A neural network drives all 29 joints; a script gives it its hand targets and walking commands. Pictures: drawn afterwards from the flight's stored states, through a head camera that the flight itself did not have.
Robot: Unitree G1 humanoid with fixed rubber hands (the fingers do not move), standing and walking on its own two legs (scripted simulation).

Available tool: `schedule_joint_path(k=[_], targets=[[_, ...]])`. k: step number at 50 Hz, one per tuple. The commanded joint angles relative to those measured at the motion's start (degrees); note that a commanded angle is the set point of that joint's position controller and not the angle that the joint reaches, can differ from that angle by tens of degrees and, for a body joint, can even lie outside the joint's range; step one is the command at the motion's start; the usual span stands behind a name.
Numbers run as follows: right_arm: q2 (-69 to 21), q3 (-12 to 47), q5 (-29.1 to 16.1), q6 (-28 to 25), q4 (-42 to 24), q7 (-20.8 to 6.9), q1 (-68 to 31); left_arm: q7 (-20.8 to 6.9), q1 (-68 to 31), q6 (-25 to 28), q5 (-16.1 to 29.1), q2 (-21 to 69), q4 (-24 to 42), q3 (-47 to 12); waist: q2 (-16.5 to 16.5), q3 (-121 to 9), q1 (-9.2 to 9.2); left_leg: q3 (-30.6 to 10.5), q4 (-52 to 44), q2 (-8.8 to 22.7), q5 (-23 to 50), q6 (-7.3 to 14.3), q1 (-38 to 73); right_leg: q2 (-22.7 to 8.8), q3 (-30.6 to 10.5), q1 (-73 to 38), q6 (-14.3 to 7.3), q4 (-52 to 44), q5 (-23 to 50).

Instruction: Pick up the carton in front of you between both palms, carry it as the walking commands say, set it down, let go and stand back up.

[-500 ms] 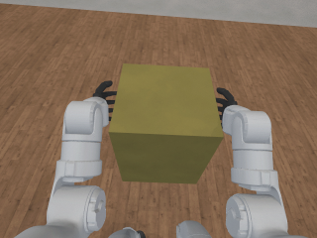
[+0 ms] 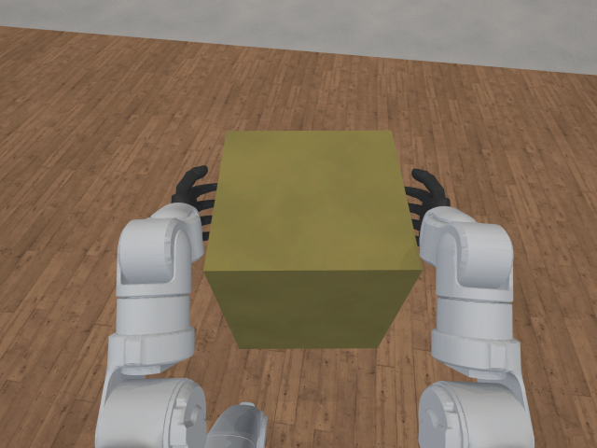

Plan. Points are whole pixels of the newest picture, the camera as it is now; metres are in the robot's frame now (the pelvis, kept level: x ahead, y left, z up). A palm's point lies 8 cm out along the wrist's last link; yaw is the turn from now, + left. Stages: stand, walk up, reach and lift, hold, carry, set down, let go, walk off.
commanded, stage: carry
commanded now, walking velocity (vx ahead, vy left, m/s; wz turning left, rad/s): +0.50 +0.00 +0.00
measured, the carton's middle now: (308, 249) +0.37 +0.02 +0.02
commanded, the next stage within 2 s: none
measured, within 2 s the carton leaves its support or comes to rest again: neither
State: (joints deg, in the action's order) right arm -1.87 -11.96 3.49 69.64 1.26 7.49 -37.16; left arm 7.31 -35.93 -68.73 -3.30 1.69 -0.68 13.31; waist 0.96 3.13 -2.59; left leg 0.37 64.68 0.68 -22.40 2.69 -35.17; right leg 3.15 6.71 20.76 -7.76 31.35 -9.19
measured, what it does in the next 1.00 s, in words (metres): goes down: left foot 0.04 m lower, then right foot 0.04 m lower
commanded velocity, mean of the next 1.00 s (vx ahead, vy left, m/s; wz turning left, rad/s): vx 0.50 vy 0.00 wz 0.00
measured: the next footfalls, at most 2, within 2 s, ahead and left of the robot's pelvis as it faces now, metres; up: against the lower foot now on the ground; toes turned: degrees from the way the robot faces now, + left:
left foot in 0.26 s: +0.34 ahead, +0.06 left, -0.04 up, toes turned +2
right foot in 0.76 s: +0.66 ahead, -0.02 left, -0.08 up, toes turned -3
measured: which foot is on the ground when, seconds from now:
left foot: up 0.00-0.24, down 0.26-0.76, up 0.78-1.00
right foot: down 0.00-0.26, up 0.28-0.74, down 0.76-1.00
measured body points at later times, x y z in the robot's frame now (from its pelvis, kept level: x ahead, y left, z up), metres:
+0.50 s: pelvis +0.33 +0.04 -0.04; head +0.38 +0.05 +0.40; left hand +0.71 +0.16 +0.03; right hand +0.68 -0.14 +0.03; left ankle +0.31 +0.06 -0.77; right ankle +0.35 -0.12 -0.70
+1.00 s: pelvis +0.65 +0.00 -0.09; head +0.69 -0.01 +0.36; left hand +1.01 +0.18 +0.00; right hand +1.03 -0.12 +0.00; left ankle +0.68 +0.16 -0.74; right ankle +0.63 -0.02 -0.81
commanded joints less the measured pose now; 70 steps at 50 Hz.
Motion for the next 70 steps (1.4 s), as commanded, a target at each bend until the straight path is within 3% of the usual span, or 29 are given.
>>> schedule_joint_path(k=[1, 7, 10, 12, 13, 14, 15, 17, 20, 25, 32, 35, 36, 37, 38, 39, 41, 42, 44, 51, 57, 60, 61, 62, 63, 64, 65, 67, 70], targets=[[-60.58, 39.68, -21.79, -3.52, -7.48, -10.67, -38.66, -14.86, -44.94, 1.68, 28.79, 62.36, 9.40, -42.88, 4.27, -32.37, -1.30, 1.89, -9.59, -0.09, 9.43, -0.34, -7.44, -15.17, -15.76, -31.37, -2.49, -3.75, 42.21], [-56.52, 39.68, -18.93, -3.16, -7.13, -10.26, -35.33, -15.33, -39.79, 1.68, 27.94, 60.01, 6.22, -43.03, 4.67, -28.36, -4.34, 8.73, -35.74, -5.34, 29.02, 0.86, -0.39, -7.43, -8.03, -32.62, 0.02, 0.56, 41.01], [-54.54, 38.26, -17.83, -2.25, -3.46, -11.22, -32.64, -15.47, -36.70, 1.70, 26.56, 58.92, 1.04, -41.94, 5.00, -29.25, -0.13, 9.07, -45.34, -5.34, 38.68, 2.65, 17.78, -7.25, -5.18, -25.85, 2.53, 12.69, 38.98], [-52.42, 36.50, -16.96, -2.16, -0.17, -12.07, -30.58, -15.82, -36.38, 1.68, 25.73, 58.83, -2.96, -41.08, -1.63, -31.75, 4.83, 1.15, -39.35, 5.27, 52.22, 5.19, 39.70, -5.63, -3.98, -7.18, 5.09, 28.16, 16.07], [-51.51, 35.69, -17.21, -2.11, 1.64, -12.56, -30.58, -15.93, -36.94, 1.62, 25.28, 59.31, -4.71, -40.33, -10.55, -33.92, 4.18, -13.55, -28.73, 17.66, 72.42, 9.49, 52.38, -1.31, -4.30, 9.40, 6.17, 39.46, -22.05], [-51.63, 35.14, -17.45, -2.20, 2.43, -12.71, -32.49, -15.85, -37.06, 1.28, 25.06, 59.61, -6.74, -40.07, -14.58, -38.13, 6.78, -26.09, -29.86, 22.81, 59.99, 16.33, 59.93, 1.68, -7.37, 21.59, 7.38, 51.75, -29.67], [-53.24, 35.09, -18.54, -2.44, 3.99, -12.97, -31.79, -15.48, -37.43, 1.07, 25.01, 59.92, -6.28, -39.46, -13.87, -38.57, 8.12, -31.97, -33.35, 22.35, 41.49, 19.32, 60.75, 0.21, -8.53, 27.90, 5.94, 55.99, -27.27], [-59.84, 37.33, -22.93, -3.41, -0.41, -14.03, -38.99, -14.78, -42.32, 2.12, 25.50, 62.42, -2.08, -39.97, -2.91, -31.69, 5.73, -26.10, -39.98, 16.74, 27.50, 14.32, 44.60, -3.77, -9.91, 24.69, 5.00, 45.61, -18.25], [-66.28, 41.53, -29.97, -4.60, -7.58, -14.99, -49.28, -12.78, -43.25, 4.07, 23.89, 63.81, 2.74, -38.70, -1.30, -29.49, 3.69, -17.99, -42.64, 13.70, 31.70, 9.00, 33.10, -4.86, -7.49, 17.10, 5.85, 35.82, -12.48], [-64.27, 41.05, -29.47, -5.10, -6.38, -14.95, -40.22, -10.24, -36.74, 4.98, 21.10, 62.44, 4.70, -40.13, -7.68, -32.64, 6.55, -9.39, -37.15, 10.10, 57.62, 6.41, 45.15, -4.35, -4.20, 23.92, 6.67, 25.18, -1.83], [-59.42, 41.78, -28.39, -4.70, -6.44, -15.21, -36.67, -9.84, -35.74, 4.07, 20.06, 57.02, 6.61, -41.80, -7.21, -28.00, 9.45, -1.55, -32.64, 2.61, 57.97, 3.03, 46.64, 2.14, 3.37, 15.73, 4.65, -2.70, 18.35], [-57.21, 40.79, -27.17, -3.87, -2.75, -15.14, -33.96, -10.45, -33.82, 2.45, 19.09, 53.65, 3.71, -40.25, -8.17, -29.95, 4.80, 1.17, -18.52, 3.24, 55.72, 1.67, 38.80, 2.03, 3.14, -3.53, 2.51, -10.70, 26.41], [-56.56, 40.18, -26.78, -3.53, -1.09, -15.20, -33.72, -10.79, -33.51, 2.02, 18.68, 52.70, 2.54, -39.27, -6.44, -31.47, 1.79, 2.82, -10.05, 2.63, 48.40, 0.53, 32.26, -1.28, 0.66, -13.55, 2.10, -11.97, 28.81], [-56.06, 39.62, -26.74, -3.25, -0.07, -15.27, -35.39, -11.23, -32.57, 1.69, 18.34, 51.43, 1.42, -37.83, -0.47, -32.39, -0.41, 2.78, 0.54, 0.85, 27.89, -0.47, 18.65, -9.43, -6.89, -26.02, 0.58, -6.10, 41.72], [-55.84, 38.82, -26.40, -2.72, 1.57, -15.05, -36.58, -11.51, -32.96, 1.13, 18.61, 49.88, -0.64, -36.55, 10.88, -35.51, -0.09, 1.54, 13.35, -4.51, -13.71, -1.16, -0.15, -23.06, -24.61, -41.57, -4.60, 4.39, 61.51], [-55.17, 36.79, -25.90, -2.07, 3.78, -14.60, -36.01, -11.62, -31.84, 0.52, 17.99, 48.92, -4.45, -35.13, 11.20, -38.73, -1.05, -3.78, 21.86, -5.10, -14.91, -1.27, -7.40, -27.67, -34.09, -45.03, -11.32, 3.29, 50.29], [-56.48, 36.03, -25.35, -1.73, 2.09, -13.93, -39.42, -12.62, -37.39, 0.86, 21.36, 54.01, -2.50, -36.47, 4.44, -35.54, -1.34, -2.57, 19.40, -1.70, -8.97, 0.13, -12.79, -23.97, -36.25, -36.02, -13.31, -5.26, 16.08], [-57.88, 35.92, -25.14, -2.04, -0.01, -13.59, -42.10, -13.21, -41.73, 1.09, 23.99, 57.44, 0.23, -37.80, 1.06, -31.93, -0.54, -3.04, 15.15, 0.10, -6.14, 0.15, -11.47, -21.64, -33.50, -28.49, -11.20, -7.44, 9.23], [-60.22, 36.03, -24.47, -3.04, -4.74, -12.34, -46.12, -14.27, -48.97, 1.69, 28.84, 63.46, 4.05, -40.47, -0.72, -28.38, 0.99, -2.39, 5.82, 1.24, -2.22, -0.03, -4.81, -17.91, -26.34, -17.48, -6.05, -9.05, 11.22], [-60.36, 37.30, -20.71, -4.23, -3.38, -10.00, -37.84, -14.94, -43.15, 2.50, 29.14, 63.64, 3.43, -40.08, 5.54, -30.24, -1.74, 3.14, -11.75, -0.31, 15.17, -0.40, -9.70, -12.16, -14.74, -28.25, 0.16, -3.89, 43.48], [-57.40, 38.80, -19.93, -3.34, -5.32, -9.47, -37.43, -14.89, -40.70, 2.16, 28.56, 60.27, 3.47, -40.52, 5.88, -27.67, -4.31, 8.26, -34.85, -4.98, 29.30, 1.53, -3.58, -7.52, -9.32, -33.37, 0.94, 0.95, 42.26], [-54.99, 36.98, -18.71, -2.08, -1.55, -10.35, -33.33, -14.92, -36.70, 1.68, 26.84, 58.68, -1.27, -39.47, 5.76, -29.60, 0.00, 8.56, -45.03, -5.73, 38.25, 3.03, 15.30, -7.18, -6.26, -27.01, 3.30, 13.86, 42.32], [-54.03, 35.94, -18.17, -1.93, -0.15, -10.82, -32.22, -15.05, -36.42, 1.57, 26.27, 58.44, -2.98, -39.26, 3.80, -31.05, 2.99, 6.69, -46.01, -2.71, 40.72, 3.65, 26.05, -6.68, -4.99, -20.24, 4.65, 21.37, 35.40], [-53.08, 35.30, -18.01, -1.94, 1.16, -11.38, -31.78, -15.21, -36.88, 1.52, 25.91, 58.42, -4.53, -38.86, -2.15, -31.94, 4.93, 0.75, -40.18, 5.20, 52.31, 5.14, 39.19, -5.54, -4.71, -6.66, 5.78, 30.27, 16.24], [-52.09, 34.69, -18.43, -1.91, 2.51, -11.93, -32.24, -15.24, -37.86, 1.37, 25.60, 58.93, -5.82, -38.27, -11.23, -34.44, 4.17, -13.79, -28.13, 17.65, 74.51, 9.91, 52.97, -1.06, -4.85, 10.61, 6.77, 41.23, -22.88], [-52.17, 33.82, -18.59, -1.94, 3.24, -12.13, -33.80, -15.13, -38.08, 1.14, 25.34, 59.07, -7.31, -38.24, -15.16, -39.21, 6.51, -26.26, -29.23, 22.60, 62.59, 14.96, 59.83, 1.51, -7.83, 21.85, 7.52, 51.82, -30.15], [-54.03, 34.52, -19.98, -2.27, 4.45, -12.54, -33.89, -14.71, -39.01, 0.92, 25.29, 59.54, -5.87, -38.15, -14.02, -40.05, 7.61, -32.40, -33.76, 22.36, 39.03, 19.39, 60.12, -0.10, -9.33, 26.95, 5.88, 56.00, -27.17], [-60.39, 36.42, -23.84, -3.25, 0.04, -13.63, -40.74, -14.04, -43.62, 1.81, 25.36, 62.04, -2.54, -38.31, -3.15, -32.29, 5.96, -26.00, -40.27, 15.98, 27.31, 14.02, 43.61, -3.41, -9.76, 23.95, 5.02, 45.38, -18.34], [-66.55, 40.86, -30.52, -4.25, -7.24, -14.55, -50.81, -12.26, -44.09, 3.59, 23.82, 63.37, 2.39, -37.36, -1.55, -30.81, 3.52, -18.17, -41.94, 13.35, 29.71, 10.05, 33.19, -5.05, -7.89, 17.73, 6.03, 36.54, -13.30]])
